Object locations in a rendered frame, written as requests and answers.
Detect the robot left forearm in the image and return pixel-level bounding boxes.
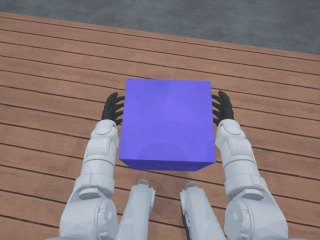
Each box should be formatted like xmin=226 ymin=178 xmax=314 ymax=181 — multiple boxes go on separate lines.
xmin=59 ymin=119 xmax=120 ymax=237

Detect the left robot thigh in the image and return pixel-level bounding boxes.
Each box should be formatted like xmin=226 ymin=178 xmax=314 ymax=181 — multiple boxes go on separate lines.
xmin=114 ymin=183 xmax=156 ymax=240

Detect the robot right foot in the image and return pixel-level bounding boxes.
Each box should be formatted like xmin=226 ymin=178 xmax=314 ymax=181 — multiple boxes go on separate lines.
xmin=181 ymin=207 xmax=191 ymax=240

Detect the robot right forearm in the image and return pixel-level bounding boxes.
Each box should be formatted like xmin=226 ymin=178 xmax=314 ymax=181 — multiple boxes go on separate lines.
xmin=215 ymin=119 xmax=289 ymax=234

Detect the robot left hand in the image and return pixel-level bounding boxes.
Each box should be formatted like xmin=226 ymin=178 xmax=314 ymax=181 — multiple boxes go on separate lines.
xmin=101 ymin=92 xmax=125 ymax=126

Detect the robot left upper arm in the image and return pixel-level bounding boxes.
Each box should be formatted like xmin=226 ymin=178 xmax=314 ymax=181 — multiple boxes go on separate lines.
xmin=45 ymin=197 xmax=119 ymax=240

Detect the carton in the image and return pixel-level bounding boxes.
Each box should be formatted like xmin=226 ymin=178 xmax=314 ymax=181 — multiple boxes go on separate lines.
xmin=118 ymin=78 xmax=216 ymax=172

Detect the robot right hand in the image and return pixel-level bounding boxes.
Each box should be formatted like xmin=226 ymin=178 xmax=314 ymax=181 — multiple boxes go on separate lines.
xmin=211 ymin=90 xmax=234 ymax=127

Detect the robot right upper arm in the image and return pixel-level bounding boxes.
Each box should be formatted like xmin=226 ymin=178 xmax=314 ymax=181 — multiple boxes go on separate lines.
xmin=224 ymin=197 xmax=308 ymax=240

